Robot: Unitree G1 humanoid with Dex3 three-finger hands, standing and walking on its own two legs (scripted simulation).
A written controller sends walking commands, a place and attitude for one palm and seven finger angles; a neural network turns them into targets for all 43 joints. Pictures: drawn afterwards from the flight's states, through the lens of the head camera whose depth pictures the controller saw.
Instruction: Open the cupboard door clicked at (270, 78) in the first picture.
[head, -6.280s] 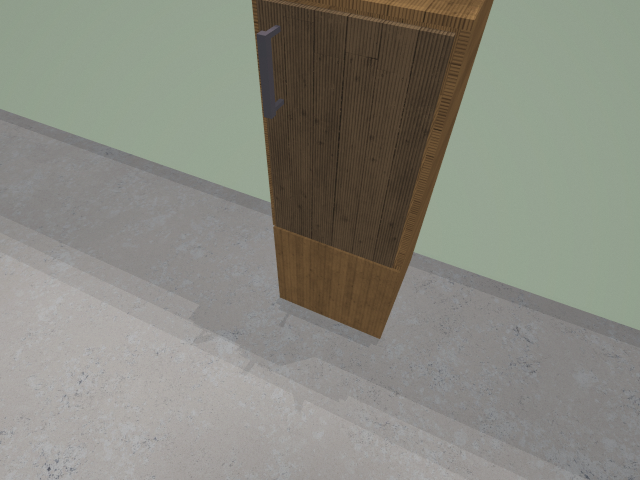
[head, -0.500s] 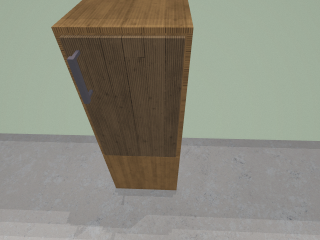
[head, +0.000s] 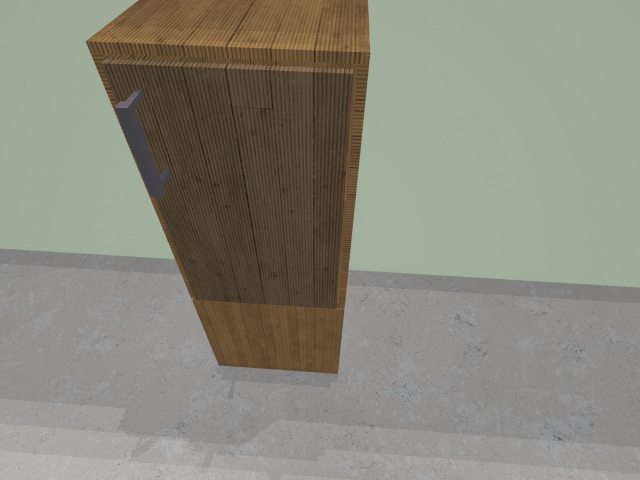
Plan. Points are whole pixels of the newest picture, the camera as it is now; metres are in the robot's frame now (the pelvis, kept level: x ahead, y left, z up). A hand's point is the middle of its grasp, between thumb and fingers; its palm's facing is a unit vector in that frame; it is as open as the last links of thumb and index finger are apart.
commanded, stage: come to a stop and stand still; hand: left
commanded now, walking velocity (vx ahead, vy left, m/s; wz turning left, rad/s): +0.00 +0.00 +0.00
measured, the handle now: (147, 146) +0.56 +0.30 +0.13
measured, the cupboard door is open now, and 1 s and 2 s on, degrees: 0 0 0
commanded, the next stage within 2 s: look again from close up in 0.08 s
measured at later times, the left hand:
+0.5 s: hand out of the picture -0.02 +0.14 -0.17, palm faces +0.06 -0.99 -0.15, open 7.4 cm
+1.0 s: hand out of the picture -0.01 +0.15 -0.18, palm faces +0.11 -0.97 -0.19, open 7.4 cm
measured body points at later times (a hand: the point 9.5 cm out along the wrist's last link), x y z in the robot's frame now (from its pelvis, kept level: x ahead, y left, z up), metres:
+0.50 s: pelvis +0.01 -0.01 +0.00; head +0.02 -0.01 +0.45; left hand -0.02 +0.19 -0.16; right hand -0.01 -0.20 -0.16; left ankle -0.02 +0.09 -0.74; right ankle +0.00 -0.08 -0.74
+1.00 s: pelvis +0.01 +0.00 +0.00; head +0.02 -0.01 +0.45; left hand -0.01 +0.21 -0.16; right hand +0.00 -0.21 -0.17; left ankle -0.02 +0.10 -0.74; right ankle +0.00 -0.08 -0.74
